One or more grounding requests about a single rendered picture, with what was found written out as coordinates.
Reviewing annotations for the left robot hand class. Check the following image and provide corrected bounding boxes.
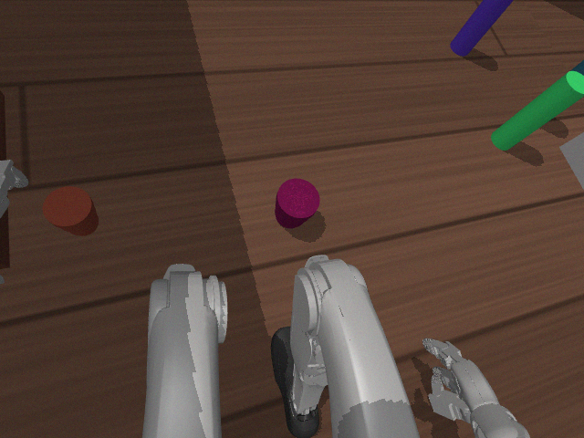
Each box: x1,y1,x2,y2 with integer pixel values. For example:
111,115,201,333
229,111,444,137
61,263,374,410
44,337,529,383
0,160,28,284

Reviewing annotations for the right robot arm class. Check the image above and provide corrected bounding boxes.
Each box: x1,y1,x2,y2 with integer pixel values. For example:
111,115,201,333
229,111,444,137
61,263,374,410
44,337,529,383
470,404,530,438

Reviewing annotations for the right robot foot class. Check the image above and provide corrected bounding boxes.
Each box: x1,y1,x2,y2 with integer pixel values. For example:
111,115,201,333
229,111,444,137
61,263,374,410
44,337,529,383
271,327,319,438

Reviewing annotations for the right robot hand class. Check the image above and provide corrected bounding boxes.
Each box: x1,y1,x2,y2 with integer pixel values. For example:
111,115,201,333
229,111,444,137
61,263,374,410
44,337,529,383
422,339,500,423

